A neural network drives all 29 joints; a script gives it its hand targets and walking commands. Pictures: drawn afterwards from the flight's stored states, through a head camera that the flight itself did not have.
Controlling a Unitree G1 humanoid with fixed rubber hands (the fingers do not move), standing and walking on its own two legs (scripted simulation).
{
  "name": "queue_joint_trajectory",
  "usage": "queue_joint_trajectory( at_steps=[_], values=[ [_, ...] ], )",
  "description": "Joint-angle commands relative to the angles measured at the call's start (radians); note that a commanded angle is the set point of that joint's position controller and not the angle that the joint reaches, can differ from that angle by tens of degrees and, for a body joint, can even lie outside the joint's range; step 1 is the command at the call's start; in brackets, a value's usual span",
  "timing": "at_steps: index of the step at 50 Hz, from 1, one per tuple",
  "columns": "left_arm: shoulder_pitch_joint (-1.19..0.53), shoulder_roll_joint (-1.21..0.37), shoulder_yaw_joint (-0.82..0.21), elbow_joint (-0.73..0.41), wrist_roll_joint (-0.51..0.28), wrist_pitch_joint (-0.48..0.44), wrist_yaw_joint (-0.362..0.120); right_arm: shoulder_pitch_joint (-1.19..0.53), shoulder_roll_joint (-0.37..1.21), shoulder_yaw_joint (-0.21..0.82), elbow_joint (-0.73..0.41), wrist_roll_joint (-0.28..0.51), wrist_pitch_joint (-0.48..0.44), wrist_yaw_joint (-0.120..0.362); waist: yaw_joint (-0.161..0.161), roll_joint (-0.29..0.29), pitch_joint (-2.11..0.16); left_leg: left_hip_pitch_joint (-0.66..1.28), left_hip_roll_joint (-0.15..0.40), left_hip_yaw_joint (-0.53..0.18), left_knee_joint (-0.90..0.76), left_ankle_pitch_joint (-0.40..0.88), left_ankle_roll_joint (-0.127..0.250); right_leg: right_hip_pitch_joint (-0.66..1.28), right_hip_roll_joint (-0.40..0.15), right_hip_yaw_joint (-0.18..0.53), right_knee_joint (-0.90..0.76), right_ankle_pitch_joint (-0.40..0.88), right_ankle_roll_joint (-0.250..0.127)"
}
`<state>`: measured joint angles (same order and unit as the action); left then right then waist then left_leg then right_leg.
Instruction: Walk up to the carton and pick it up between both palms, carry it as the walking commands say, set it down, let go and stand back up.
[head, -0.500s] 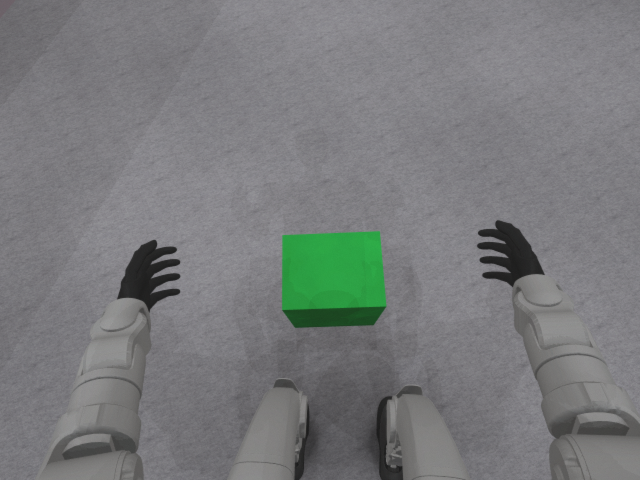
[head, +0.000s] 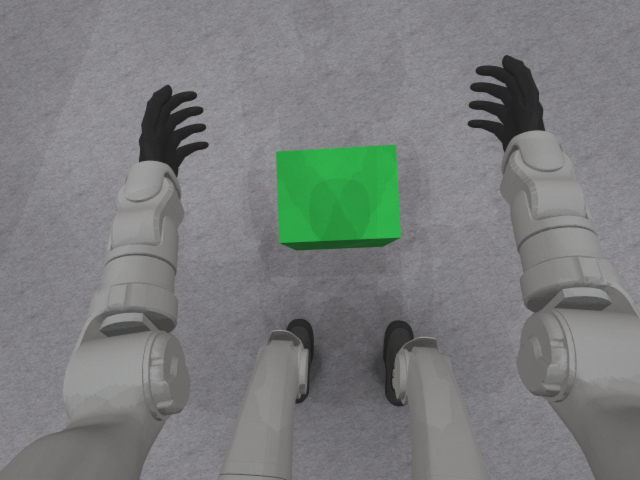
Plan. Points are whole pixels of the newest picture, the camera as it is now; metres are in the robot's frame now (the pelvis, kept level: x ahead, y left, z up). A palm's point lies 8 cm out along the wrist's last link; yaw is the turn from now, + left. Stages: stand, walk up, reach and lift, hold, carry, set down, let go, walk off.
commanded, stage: reach and lift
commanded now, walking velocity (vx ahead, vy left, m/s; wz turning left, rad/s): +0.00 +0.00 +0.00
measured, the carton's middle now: (337, 206) +0.48 +0.03 -0.51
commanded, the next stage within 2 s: none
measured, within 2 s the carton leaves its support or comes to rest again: neither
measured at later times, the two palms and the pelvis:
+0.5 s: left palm (201, 177) +0.46 +0.23 -0.20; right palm (480, 165) +0.49 -0.17 -0.21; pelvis -0.01 -0.01 -0.09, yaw +1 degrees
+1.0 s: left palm (234, 196) +0.46 +0.23 -0.36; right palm (443, 189) +0.49 -0.16 -0.36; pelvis -0.04 -0.01 -0.22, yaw +0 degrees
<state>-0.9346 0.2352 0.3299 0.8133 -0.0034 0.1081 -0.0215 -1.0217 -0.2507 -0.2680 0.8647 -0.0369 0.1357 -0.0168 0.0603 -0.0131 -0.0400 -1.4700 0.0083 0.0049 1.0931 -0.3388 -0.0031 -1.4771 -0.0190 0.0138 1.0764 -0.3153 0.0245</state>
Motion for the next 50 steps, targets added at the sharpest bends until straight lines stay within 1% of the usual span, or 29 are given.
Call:
queue_joint_trajectory(
  at_steps=[1, 4, 7, 10, 14, 18, 21, 24, 29, 33, 40, 45, 50],
  values=[
    [-0.124, 0.11, 0.039, -0.132, 0.02, -0.032, -0.005, -0.138, -0.082, -0.041, -0.131, -0.024, -0.038, -0.004, 0.004, -0.022, -1.054, 0.492, -0.073, 0.024, -0.06, 0.504, -0.045, 0.57, 0.091, -0.026, -0.015, 0.439, 0.01],
    [-0.091, 0.099, 0.06, -0.161, 0.04, -0.039, -0.016, -0.111, -0.058, -0.05, -0.179, -0.035, -0.048, 0.002, 0.01, -0.022, -1.078, 0.467, -0.07, 0.02, -0.049, 0.583, -0.044, 0.547, 0.087, -0.023, -0.006, 0.51, 0.014],
    [-0.095, 0.088, 0.068, -0.168, 0.05, -0.046, -0.024, -0.11, -0.033, -0.046, -0.196, -0.037, -0.052, 0.006, 0.014, -0.026, -1.045, 0.396, -0.067, 0.02, -0.035, 0.569, -0.042, 0.491, 0.083, -0.022, 0.009, 0.495, 0.018],
    [-0.118, 0.075, 0.06, -0.16, 0.046, -0.046, -0.03, -0.117, -0.019, -0.043, -0.182, -0.037, -0.051, 0.006, 0.008, -0.023, -1.004, 0.328, -0.067, 0.021, -0.009, 0.497, -0.043, 0.417, 0.081, -0.027, 0.036, 0.424, 0.019],
    [-0.151, 0.078, 0.045, -0.115, 0.034, -0.04, -0.028, -0.138, -0.025, -0.043, -0.137, -0.03, -0.045, -0.002, 0.004, -0.015, -0.951, 0.237, -0.069, 0.021, 0.052, 0.359, -0.046, 0.303, 0.079, -0.038, 0.098, 0.287, 0.015],
    [-0.197, 0.099, 0.023, -0.068, 0.013, -0.037, -0.013, -0.177, -0.048, -0.034, -0.096, -0.012, -0.044, -0.017, -0.002, -0.011, -0.936, 0.149, -0.075, 0.024, 0.142, 0.244, -0.05, 0.197, 0.081, -0.054, 0.192, 0.173, 0.012],
    [-0.232, 0.119, -0.001, -0.049, -0.01, -0.036, 0.003, -0.203, -0.066, -0.018, -0.078, 0.013, -0.044, -0.033, -0.007, -0.006, -0.955, 0.098, -0.078, 0.031, 0.217, 0.194, -0.054, 0.146, 0.084, -0.063, 0.267, 0.127, 0.011],
    [-0.264, 0.144, -0.023, -0.053, -0.033, -0.036, 0.02, -0.232, -0.085, 0.005, -0.085, 0.046, -0.043, -0.052, -0.003, -0.004, -1.003, 0.061, -0.078, 0.041, 0.29, 0.175, -0.055, 0.125, 0.086, -0.065, 0.337, 0.114, 0.013],
    [-0.308, 0.192, -0.041, -0.087, -0.07, -0.035, 0.042, -0.284, -0.099, 0.061, -0.135, 0.1, -0.034, -0.082, 0.017, -0.018, -1.097, 0.003, -0.077, 0.058, 0.395, 0.166, -0.048, 0.139, 0.086, -0.059, 0.44, 0.127, 0.022],
    [-0.345, 0.209, -0.058, -0.09, -0.097, -0.032, 0.054, -0.321, -0.111, 0.088, -0.142, 0.123, -0.027, -0.1, 0.017, -0.027, -1.114, -0.045, -0.071, 0.062, 0.46, 0.136, -0.043, 0.118, 0.084, -0.056, 0.506, 0.108, 0.023],
    [-0.395, 0.214, -0.083, -0.011, -0.128, -0.044, 0.073, -0.37, -0.129, 0.105, -0.068, 0.137, -0.04, -0.116, 0.011, -0.024, -1.035, -0.141, -0.058, 0.057, 0.555, 0.08, -0.041, 0.011, 0.078, -0.057, 0.604, 0.06, 0.017],
    [-0.426, 0.214, -0.102, 0.053, -0.141, -0.066, 0.089, -0.396, -0.134, 0.119, -0.001, 0.153, -0.065, -0.116, 0.015, -0.019, -0.981, -0.19, -0.049, 0.05, 0.624, 0.078, -0.041, -0.062, 0.071, -0.057, 0.681, 0.056, 0.014],
    [-0.465, 0.217, -0.132, 0.095, -0.162, -0.087, 0.103, -0.43, -0.149, 0.133, 0.045, 0.172, -0.088, -0.115, 0.01, -0.015, -0.952, -0.211, -0.04, 0.041, 0.691, 0.086, -0.041, -0.111, 0.065, -0.056, 0.751, 0.057, 0.01]
  ],
)
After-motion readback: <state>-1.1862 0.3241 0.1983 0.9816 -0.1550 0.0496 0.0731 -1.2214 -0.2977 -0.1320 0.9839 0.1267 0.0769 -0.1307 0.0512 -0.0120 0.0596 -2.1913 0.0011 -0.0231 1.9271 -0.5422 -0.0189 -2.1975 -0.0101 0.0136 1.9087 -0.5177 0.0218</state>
